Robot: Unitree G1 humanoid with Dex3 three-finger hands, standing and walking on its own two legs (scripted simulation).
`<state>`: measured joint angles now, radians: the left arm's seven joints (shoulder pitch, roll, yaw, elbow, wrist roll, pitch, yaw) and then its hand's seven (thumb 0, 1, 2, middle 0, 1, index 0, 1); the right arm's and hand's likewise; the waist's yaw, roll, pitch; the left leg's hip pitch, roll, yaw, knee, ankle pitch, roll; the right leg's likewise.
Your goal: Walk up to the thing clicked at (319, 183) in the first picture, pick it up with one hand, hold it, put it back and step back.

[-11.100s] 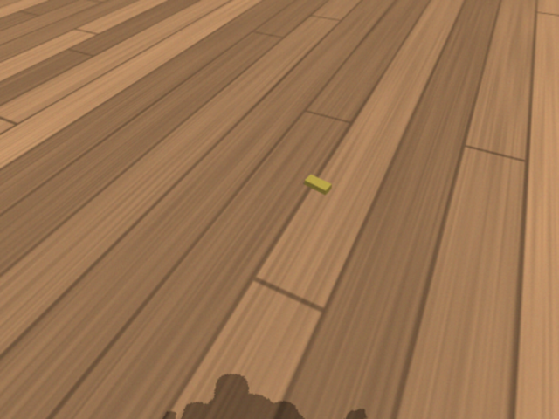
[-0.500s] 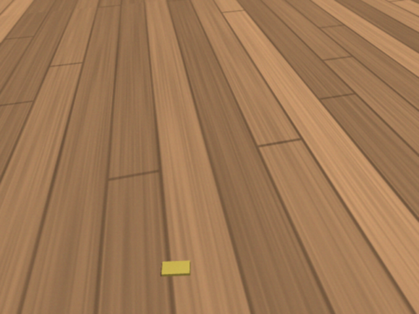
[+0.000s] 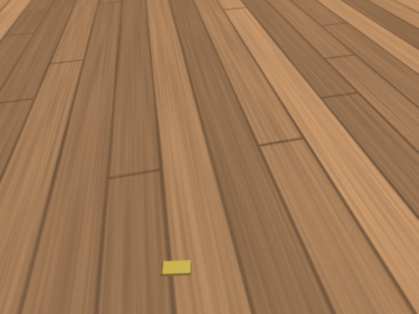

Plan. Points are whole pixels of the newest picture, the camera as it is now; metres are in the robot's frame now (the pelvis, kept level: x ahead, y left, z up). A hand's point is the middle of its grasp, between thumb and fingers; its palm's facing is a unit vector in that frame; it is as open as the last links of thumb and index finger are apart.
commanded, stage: rise first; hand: left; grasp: from above
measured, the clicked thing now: (177, 268) +0.44 +0.20 -0.76
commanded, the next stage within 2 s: none
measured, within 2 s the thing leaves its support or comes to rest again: neither
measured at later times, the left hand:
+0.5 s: hand out of the picture +0.14 +0.26 -0.20, palm faces -0.07 -0.92 -0.39, open 12.4 cm
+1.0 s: hand out of the picture +0.11 +0.26 -0.25, palm faces -0.18 -0.86 -0.47, open 13.7 cm
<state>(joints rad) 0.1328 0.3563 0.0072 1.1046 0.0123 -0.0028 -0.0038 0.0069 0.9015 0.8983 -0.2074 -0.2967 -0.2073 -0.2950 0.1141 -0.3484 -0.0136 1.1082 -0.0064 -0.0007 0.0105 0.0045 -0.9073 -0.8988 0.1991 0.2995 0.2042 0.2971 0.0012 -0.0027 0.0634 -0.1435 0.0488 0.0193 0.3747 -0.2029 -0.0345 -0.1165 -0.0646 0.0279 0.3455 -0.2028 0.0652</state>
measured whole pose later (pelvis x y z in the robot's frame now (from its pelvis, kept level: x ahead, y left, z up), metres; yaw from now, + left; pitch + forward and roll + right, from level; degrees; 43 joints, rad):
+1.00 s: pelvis -0.02 +0.00 -0.11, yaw +1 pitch +20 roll -3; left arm 0.26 0.34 0.14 0.39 0.27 0.26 -0.03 0.00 -0.46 0.89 -0.21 -0.94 -0.19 -0.96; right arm 0.18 -0.22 -0.03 0.53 0.00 -0.14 -0.03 0.01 -0.92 -0.91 0.20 0.30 0.20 0.30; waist -0.02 0.02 -0.13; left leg -1.05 0.06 -0.07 1.25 -0.55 -0.05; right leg -0.99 -0.04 0.01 1.21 -0.56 0.06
